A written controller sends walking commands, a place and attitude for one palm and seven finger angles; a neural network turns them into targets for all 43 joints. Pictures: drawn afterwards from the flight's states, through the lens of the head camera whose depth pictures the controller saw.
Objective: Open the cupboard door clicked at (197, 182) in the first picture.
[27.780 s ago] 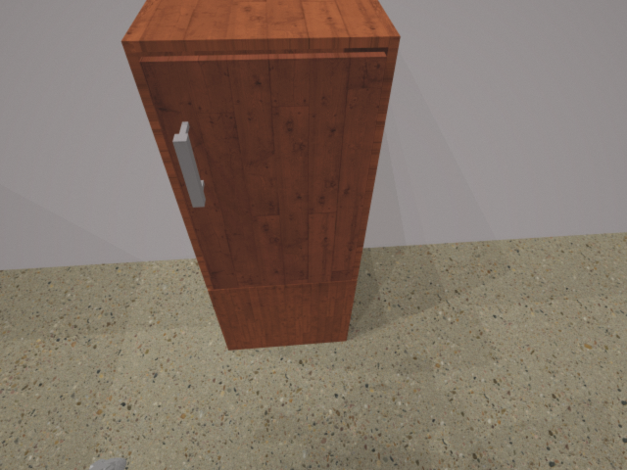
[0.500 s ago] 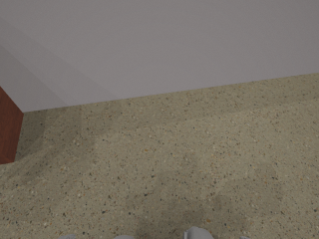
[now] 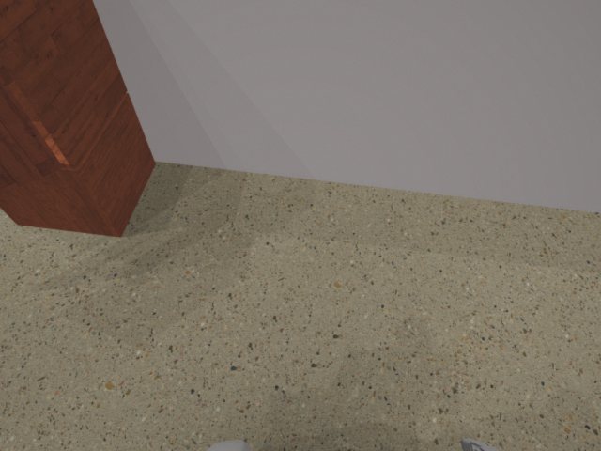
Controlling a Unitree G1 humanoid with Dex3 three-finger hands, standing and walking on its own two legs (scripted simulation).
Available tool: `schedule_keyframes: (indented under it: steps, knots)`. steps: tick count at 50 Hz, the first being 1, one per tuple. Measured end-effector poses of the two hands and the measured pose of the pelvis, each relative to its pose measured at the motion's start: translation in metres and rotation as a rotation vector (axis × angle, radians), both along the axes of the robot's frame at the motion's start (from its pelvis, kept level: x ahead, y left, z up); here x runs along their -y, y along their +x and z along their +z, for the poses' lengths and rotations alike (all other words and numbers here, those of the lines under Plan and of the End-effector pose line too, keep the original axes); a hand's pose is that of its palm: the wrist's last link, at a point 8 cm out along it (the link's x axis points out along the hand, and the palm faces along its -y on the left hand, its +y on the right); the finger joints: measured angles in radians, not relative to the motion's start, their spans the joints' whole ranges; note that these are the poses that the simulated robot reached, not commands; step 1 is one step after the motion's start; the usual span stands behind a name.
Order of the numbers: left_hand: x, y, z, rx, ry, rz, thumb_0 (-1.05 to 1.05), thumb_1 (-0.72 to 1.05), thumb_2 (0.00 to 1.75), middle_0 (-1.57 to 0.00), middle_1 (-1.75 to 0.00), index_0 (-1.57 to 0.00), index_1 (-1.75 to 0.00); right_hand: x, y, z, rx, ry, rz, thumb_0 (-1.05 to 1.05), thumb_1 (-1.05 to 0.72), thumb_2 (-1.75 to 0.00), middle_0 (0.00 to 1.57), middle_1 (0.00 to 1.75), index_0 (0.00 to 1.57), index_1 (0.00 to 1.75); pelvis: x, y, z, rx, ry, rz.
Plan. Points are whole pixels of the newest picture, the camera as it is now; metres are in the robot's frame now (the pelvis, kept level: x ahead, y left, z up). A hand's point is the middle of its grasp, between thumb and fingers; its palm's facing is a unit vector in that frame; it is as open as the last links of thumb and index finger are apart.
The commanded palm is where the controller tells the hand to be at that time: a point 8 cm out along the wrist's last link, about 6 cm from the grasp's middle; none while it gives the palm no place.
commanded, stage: turn to face it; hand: left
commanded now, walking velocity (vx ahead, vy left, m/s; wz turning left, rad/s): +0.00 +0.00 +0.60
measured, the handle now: out of the picture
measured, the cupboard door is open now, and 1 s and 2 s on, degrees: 46 46 46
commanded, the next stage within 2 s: take the last steps up to it in 1.18 s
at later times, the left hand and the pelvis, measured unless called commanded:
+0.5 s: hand out of the picture +0.06 +0.19 -0.14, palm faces +0.29 -0.91 -0.29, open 7.3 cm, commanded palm none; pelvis +0.00 -0.03 +0.01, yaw +17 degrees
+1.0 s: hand out of the picture -0.04 +0.21 -0.15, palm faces +0.57 -0.78 -0.26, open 7.4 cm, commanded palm none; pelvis +0.01 -0.02 +0.01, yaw +33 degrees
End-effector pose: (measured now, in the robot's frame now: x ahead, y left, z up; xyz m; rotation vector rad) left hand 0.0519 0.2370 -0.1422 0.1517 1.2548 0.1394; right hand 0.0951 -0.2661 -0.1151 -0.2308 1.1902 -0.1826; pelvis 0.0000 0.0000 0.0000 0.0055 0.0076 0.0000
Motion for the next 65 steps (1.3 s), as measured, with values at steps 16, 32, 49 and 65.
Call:
schedule_keyframes:
  steps: [16,32,49,65]
  knots:
    - [-0.033,0.006,0.031,0.098,0.086,0.16,0.0,0.91,0.9,-0.2,-0.3,-0.2,-0.3,-0.021,0.019,0.003,-0.038,0.017,0.159,0.01,-0.91,-0.9,0.2,0.3,0.2,0.3,0.009,0.0,0.014,-0.01,-0.033,0.176]
    - [0.02,-0.065,0.026,0.053,0.053,0.368,0.0,0.91,0.9,-0.21,-0.3,-0.2,-0.3,-0.019,0.077,-0.003,-0.081,0.031,0.349,0.01,-0.91,-0.9,0.2,0.3,0.2,0.3,0.031,0.008,0.013,0.007,0.028,0.41]
    - [-0.007,-0.131,0.022,-0.021,0.07,0.599,0.0,0.91,0.9,-0.2,-0.3,-0.2,-0.3,-0.093,0.125,0.004,-0.008,0.016,0.596,0.01,-0.91,-0.9,0.2,0.3,0.2,0.3,0.015,0.011,0.013,-0.008,-0.023,0.572]
    - [0.059,-0.132,0.024,-0.004,0.033,0.706,0.0,0.92,0.9,-0.21,-0.3,-0.2,-0.3,-0.09,0.148,-0.008,-0.091,0.04,0.655,0.01,-0.91,-0.9,0.2,0.3,0.2,0.3,0.03,0.032,0.015,0.008,0.027,0.694]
